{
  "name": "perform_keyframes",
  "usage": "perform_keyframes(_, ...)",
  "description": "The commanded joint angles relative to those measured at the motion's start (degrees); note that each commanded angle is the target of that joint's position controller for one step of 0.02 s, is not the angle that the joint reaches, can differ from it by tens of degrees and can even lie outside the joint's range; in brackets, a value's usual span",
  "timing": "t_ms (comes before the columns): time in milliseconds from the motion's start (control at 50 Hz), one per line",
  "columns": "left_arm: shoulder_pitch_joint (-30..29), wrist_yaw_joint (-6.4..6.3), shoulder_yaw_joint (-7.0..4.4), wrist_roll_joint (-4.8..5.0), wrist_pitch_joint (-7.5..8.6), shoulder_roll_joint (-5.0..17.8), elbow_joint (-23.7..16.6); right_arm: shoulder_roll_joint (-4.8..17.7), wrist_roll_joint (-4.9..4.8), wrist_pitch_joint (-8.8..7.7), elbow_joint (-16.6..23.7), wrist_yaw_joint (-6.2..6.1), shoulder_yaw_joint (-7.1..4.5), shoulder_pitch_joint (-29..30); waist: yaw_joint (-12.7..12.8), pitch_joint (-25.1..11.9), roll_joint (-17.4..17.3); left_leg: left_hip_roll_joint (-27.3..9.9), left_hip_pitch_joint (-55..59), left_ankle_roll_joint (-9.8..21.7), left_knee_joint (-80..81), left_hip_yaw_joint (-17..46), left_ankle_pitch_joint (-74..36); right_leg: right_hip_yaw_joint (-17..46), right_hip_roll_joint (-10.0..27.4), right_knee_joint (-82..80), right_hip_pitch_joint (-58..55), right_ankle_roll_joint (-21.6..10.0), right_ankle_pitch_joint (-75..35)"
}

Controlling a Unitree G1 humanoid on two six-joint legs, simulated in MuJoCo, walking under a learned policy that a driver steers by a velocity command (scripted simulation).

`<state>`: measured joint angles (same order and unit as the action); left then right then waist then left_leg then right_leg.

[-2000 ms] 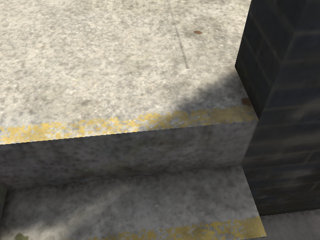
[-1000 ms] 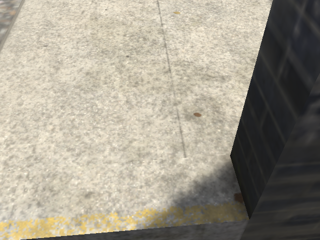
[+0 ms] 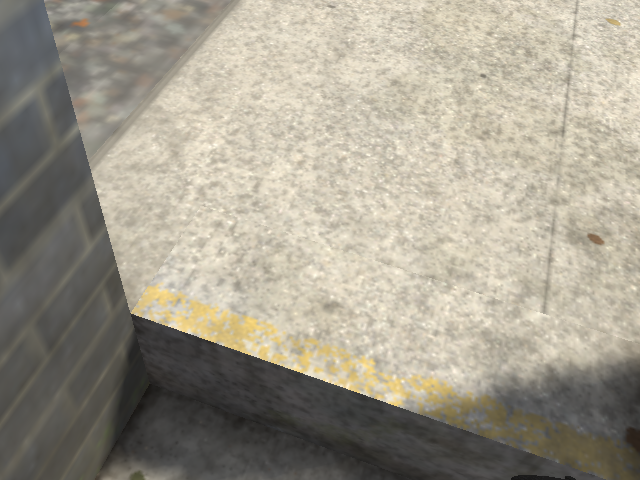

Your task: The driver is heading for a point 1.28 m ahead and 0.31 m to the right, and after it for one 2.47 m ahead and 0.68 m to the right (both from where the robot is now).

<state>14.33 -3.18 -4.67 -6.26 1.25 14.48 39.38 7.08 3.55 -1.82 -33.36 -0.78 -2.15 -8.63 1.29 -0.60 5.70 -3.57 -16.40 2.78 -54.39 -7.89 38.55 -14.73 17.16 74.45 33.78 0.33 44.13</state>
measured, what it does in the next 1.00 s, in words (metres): goes down, backwards, turning right: left foot 0.20 m lower, then right foot 0.15 m higher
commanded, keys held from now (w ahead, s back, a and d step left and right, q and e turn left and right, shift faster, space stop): w+e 0.88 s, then w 0.12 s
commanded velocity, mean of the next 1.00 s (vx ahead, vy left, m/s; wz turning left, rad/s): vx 0.50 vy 0.00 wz -0.38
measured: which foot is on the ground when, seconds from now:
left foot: down 0.00-0.00, up 0.02-0.08, down 0.10-0.14, up 0.16-0.40, down 0.42-0.80, up 0.82-1.00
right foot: up 0.00-0.12, down 0.14-0.38, up 0.40-0.84, down 0.86-1.00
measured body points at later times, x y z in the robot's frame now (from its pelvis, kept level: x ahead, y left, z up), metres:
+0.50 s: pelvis -0.03 +0.19 -0.04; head -0.04 +0.23 +0.40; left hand +0.32 +0.28 -0.07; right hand -0.13 -0.08 -0.15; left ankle +0.14 +0.32 -0.67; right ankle -0.07 +0.05 -0.49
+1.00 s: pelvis -0.23 +0.21 -0.21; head -0.23 +0.22 +0.24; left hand -0.03 +0.37 -0.34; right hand -0.11 -0.07 -0.25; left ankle -0.18 +0.28 -0.71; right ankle -0.27 +0.08 -0.90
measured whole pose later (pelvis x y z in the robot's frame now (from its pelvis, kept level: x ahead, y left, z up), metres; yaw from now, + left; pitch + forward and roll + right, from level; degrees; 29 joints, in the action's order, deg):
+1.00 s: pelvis -0.23 +0.21 -0.21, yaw -29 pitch -1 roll -4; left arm 14.6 -1.3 -1.8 -5.6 -0.8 9.3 45.9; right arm 7.5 2.5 4.8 -26.5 -5.1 1.4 -3.8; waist 0.8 -0.3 -3.7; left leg -3.8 -50.2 -2.9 -107.9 -2.0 15.6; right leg -4.1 -0.7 48.2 23.2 -0.3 45.9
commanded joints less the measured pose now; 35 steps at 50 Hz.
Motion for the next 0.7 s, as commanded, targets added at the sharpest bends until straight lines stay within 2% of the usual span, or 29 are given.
perform_keyframes(20, -13.6, 1.94, 1.25, 3.02, 2.00, -3.9, -6.8, 6.9, 0.85, -2.35, -9.4, 0.03, -1.07, -22.3, -11.9, 4.4, -30.7, -2.0, 15.5, 5.7, 35.7, 1.8, -68.0, 9.6, -20.4, 45.3, 23.9, -1.7, -0.2)
perform_keyframes(40, -18.2, 2.70, 2.06, 4.37, 2.29, -3.3, -9.0, 7.3, 3.55, -3.07, -10.1, 0.22, -1.13, -19.6, -10.6, 9.8, -17.3, -3.8, 9.9, 4.9, 55.2, 3.3, -61.9, 11.3, -19.1, 37.9, 19.7, -5.3, -5.5)
perform_keyframes(60, -7.7, 1.87, 0.07, 6.42, 1.33, 1.1, -7.6, 7.7, 4.92, -3.97, -10.5, 1.60, -0.97, -10.1, -1.7, 5.5, -9.0, -6.7, 19.3, 1.4, 65.3, 2.3, -73.3, 9.6, -23.1, 33.0, 15.7, -8.2, -6.6)
perform_keyframes(80, 1.4, 2.19, -0.21, 8.22, -0.23, 3.2, -7.2, 11.4, 4.27, -3.67, -7.2, 1.76, -1.77, 3.4, 9.3, 0.3, -10.8, -7.2, 20.0, -1.8, 62.6, -4.1, -109.4, 7.2, -25.7, 18.1, 4.7, -8.5, -0.9)
perform_keyframes(100, 2.9, 3.39, 0.05, 8.84, -1.18, 5.9, -9.4, 21.0, 1.28, -3.91, -1.4, -0.16, -4.28, 15.3, 16.3, -9.1, -7.0, -8.7, 20.5, -1.3, 48.5, -2.2, -143.9, 9.0, -27.7, -1.2, -4.9, -6.3, -2.6)
perform_keyframes(120, -2.7, 3.13, 2.34, 4.89, -2.28, 5.6, -10.7, 22.6, 0.92, -6.72, -0.9, 0.18, -5.29, 2.9, 4.3, -15.5, -16.4, -1.7, 21.5, -14.2, 45.0, -8.5, -187.6, -5.2, -36.1, -23.3, -21.8, -4.0, 2.9)
perform_keyframes(140, 9.4, 3.93, 1.38, -2.40, -0.95, 5.5, -4.7, 21.1, -7.01, -7.32, -2.1, -2.48, -6.34, -2.0, 5.4, -13.6, -14.1, 9.6, -26.8, -26.6, 7.7, -4.3, -176.1, -0.4, -33.4, -46.9, -71.0, -11.4, -5.2)
perform_keyframes(160, 1.9, 3.28, -3.35, 5.57, -0.84, 9.4, 0.9, 19.7, -9.91, -5.52, -3.3, -2.03, -5.21, 1.3, 6.3, -23.6, 13.7, 9.6, -40.0, -13.2, -44.2, 14.3, -18.7, 26.4, -11.4, -35.2, -70.4, -21.6, -46.6)
perform_keyframes(180, 18.7, 0.04, -3.84, 5.99, -2.47, 8.7, 1.2, 11.1, -4.29, -6.94, 0.8, -0.44, 0.34, 9.1, 9.7, -44.8, 11.1, 10.4, -32.3, -2.9, -49.8, 31.1, -27.0, 40.3, -10.2, -21.1, -67.9, -19.2, -52.4)
perform_keyframes(200, 22.8, -0.04, -5.96, 3.10, -1.62, 11.4, 5.2, 6.5, -3.54, -7.82, 3.9, -1.04, 1.22, 13.1, 11.1, -38.9, 9.2, 7.2, -43.2, -0.2, -58.5, 38.0, -22.2, 45.8, -3.6, -23.4, -69.2, -17.2, -33.8)
perform_keyframes(220, 22.7, 0.47, -6.34, 2.95, -1.05, 10.3, 6.0, 5.1, -3.34, -7.77, 4.1, -0.72, 1.67, 16.6, 12.8, -29.2, 5.1, 6.8, -52.7, 0.4, -61.5, 36.2, -18.0, 44.7, -1.1, -26.8, -65.8, -14.6, -26.7)
perform_keyframes(240, 11.2, -0.15, -4.42, 1.17, -0.23, 6.0, 3.5, 6.3, -1.94, -6.63, 2.1, 0.50, 1.06, 12.3, 6.4, -18.2, 0.4, 5.0, -56.2, -0.7, -60.1, 35.2, -13.9, 41.5, 0.4, -29.7, -53.8, -13.9, -25.2)
perform_keyframes(260, 2.2, 0.19, -3.09, -0.52, 0.78, 3.9, 2.0, 7.5, -1.29, -5.24, 2.1, 0.17, -0.03, 11.6, 4.9, -9.3, 0.7, 5.5, -57.8, -1.5, -71.3, 32.9, -4.3, 40.2, 1.2, -35.8, -39.8, -16.1, -23.3)
perform_keyframes(280, -11.2, 0.54, -1.71, -1.09, 2.42, 2.5, -1.4, 10.5, 0.58, -2.65, 4.5, -0.68, -0.73, 6.5, -5.5, -5.9, -0.2, 5.5, -52.2, -2.0, -74.2, 30.9, -2.3, 35.3, 4.3, -32.3, -24.7, -11.9, -33.3)
perform_keyframes(300, -23.2, 1.73, -1.40, -1.38, 3.96, 3.5, -3.0, 10.2, -1.06, -0.63, 2.4, -2.48, -1.27, 0.1, -13.3, -3.1, -1.4, 5.1, -47.1, -2.7, -75.9, 26.3, -8.2, 29.3, 7.9, -31.8, -7.9, -10.5, -27.5)
perform_keyframes(340, -43.0, 3.89, -0.50, -0.74, 5.02, 7.3, -7.1, 11.7, -4.58, 2.33, -2.3, -6.28, -2.62, -21.8, -32.2, -0.6, -10.2, 5.3, -14.2, -5.0, -53.5, 11.2, -24.7, 11.8, 2.3, -34.1, 24.6, -5.4, -10.3)
perform_keyframes(360, -46.8, 3.37, -0.32, -0.50, 4.98, 7.9, -6.6, 11.9, -5.92, 3.81, -4.9, -6.86, -3.17, -29.8, -36.0, 2.3, -10.4, 6.3, -2.1, -4.7, -39.3, 4.8, -32.8, 5.8, -3.3, -29.5, 34.3, -4.8, -6.2)
perform_keyframes(380, -44.9, 2.23, 0.58, 1.37, 3.48, 6.5, -4.5, 11.8, -5.59, 4.47, -8.5, -6.98, -3.04, -40.6, -37.4, 0.7, -12.0, 5.8, 10.8, -2.8, -14.1, 5.3, -36.1, 1.0, -11.6, -20.5, 31.5, -4.7, -16.2)
perform_keyframes(400, -45.6, 1.72, 1.39, 2.67, 1.04, 0.8, -4.7, 10.5, -4.59, 4.46, -15.2, -5.98, -2.91, -48.4, -39.0, 0.6, -19.3, 3.1, 16.8, 1.3, 4.6, 6.6, -50.1, 2.4, -16.9, 4.0, 33.7, -4.8, -8.4)
perform_keyframes(420, -36.0, 1.94, 4.24, 4.45, 0.15, -7.2, -1.5, 11.4, -4.93, 3.11, -17.5, -5.34, -3.21, -40.3, -29.1, -1.4, -17.3, 8.0, 8.6, 3.7, 10.6, 5.1, -47.3, 10.6, -22.4, 31.7, 23.9, -5.9, -2.8)
perform_keyframes(440, -33.1, 2.78, 5.67, 6.03, -1.33, -14.8, -3.2, 8.4, -3.37, 2.63, -14.1, -3.09, -0.47, -29.2, -20.4, -0.5, -13.2, 7.2, -0.4, 6.5, 6.7, 17.9, -32.7, 22.9, -28.6, 61.6, 27.0, -3.7, -9.3)
perform_keyframes(460, -9.2, 4.39, 7.00, 3.09, -3.63, -21.0, -5.0, 7.4, -5.86, 0.73, -8.6, -2.98, 1.17, -13.0, 0.7, -2.4, -20.7, -4.0, -12.4, 7.3, 28.3, 59.5, -11.0, 30.9, -25.1, 60.4, 25.1, -3.1, -20.0)
perform_keyframes(480, 1.3, 5.07, 6.19, -1.40, -3.80, -20.9, -6.0, 2.6, -8.70, -1.25, -7.7, -1.74, 2.11, 0.0, 15.2, 2.1, -10.9, -11.1, -18.8, 3.5, 31.7, 72.4, 6.4, 33.3, -21.2, 61.0, 27.8, -3.5, -39.3)
perform_keyframes(500, -4.5, 6.33, 4.52, -2.52, -5.43, -12.9, -7.9, 10.4, -9.09, -1.60, -4.2, -3.24, 0.63, 11.3, 15.9, 4.0, -16.5, -16.0, -33.4, 6.5, 45.6, 85.8, 50.4, 29.4, -19.0, 59.7, 26.4, -1.7, -42.0)
perform_keyframes(540, -20.4, 5.40, 0.95, 1.52, -7.03, 0.0, -13.6, 15.8, -6.05, -3.52, -2.0, -4.30, -0.39, 19.2, 9.4, 5.1, -15.4, -15.9, -36.9, 7.4, 42.0, 75.6, 45.8, 33.2, -18.1, 51.9, 24.4, 0.4, -44.0)
perform_keyframes(580, -20.7, 3.67, 0.34, 4.70, -8.66, 1.9, -11.9, 16.2, -3.76, -3.83, -2.2, -4.29, -1.03, 12.7, 5.2, 2.5, -7.1, -12.9, -33.7, 3.3, 23.5, 49.3, 25.5, 33.9, -19.0, 39.0, 19.1, 1.7, -43.0)
perform_keyframes(620, -16.8, 4.29, 0.27, 5.61, -7.94, 0.6, -7.9, 16.9, -3.06, -3.65, -0.2, -3.79, -1.08, 5.1, 3.0, -1.9, -2.5, -10.6, -29.3, 3.3, 15.7, 34.8, 14.8, 26.0, -21.3, 30.4, 11.1, 0.1, -43.6)
perform_keyframes(660, -12.5, 4.25, 0.62, 6.33, -7.95, -1.0, -4.4, 15.2, -2.78, -3.11, 3.1, -3.17, -0.06, 2.9, 2.4, -4.3, -3.7, -9.5, -28.2, 2.4, 10.8, 26.9, 13.5, 20.7, -21.6, 21.1, 3.1, 0.9, -42.2)
perform_keyframes(700, -9.9, 4.06, 0.92, 5.38, -7.74, -0.8, -3.0, 11.2, -2.42, -2.05, 8.3, -4.11, 1.32, 7.5, 2.7, -4.7, -10.2, -8.7, -31.1, 0.4, 4.9, 21.8, 17.1, 15.9, -21.7, 11.7, -3.5, 0.0, -40.0)
Velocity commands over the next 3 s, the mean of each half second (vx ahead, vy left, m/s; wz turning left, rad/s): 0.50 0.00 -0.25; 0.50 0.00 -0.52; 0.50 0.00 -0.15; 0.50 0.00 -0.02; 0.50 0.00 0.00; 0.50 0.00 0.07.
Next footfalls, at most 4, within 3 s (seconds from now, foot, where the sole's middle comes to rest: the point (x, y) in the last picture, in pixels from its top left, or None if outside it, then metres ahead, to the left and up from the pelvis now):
0.10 left None -0.23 0.14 -0.85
0.14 right None -0.02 -0.05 -0.70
0.42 left None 0.17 0.31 -0.66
0.86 right None -0.19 0.04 -0.93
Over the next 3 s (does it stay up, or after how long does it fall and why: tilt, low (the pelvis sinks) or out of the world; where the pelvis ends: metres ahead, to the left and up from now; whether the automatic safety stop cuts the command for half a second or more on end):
stays up -1.69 0.50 -1.53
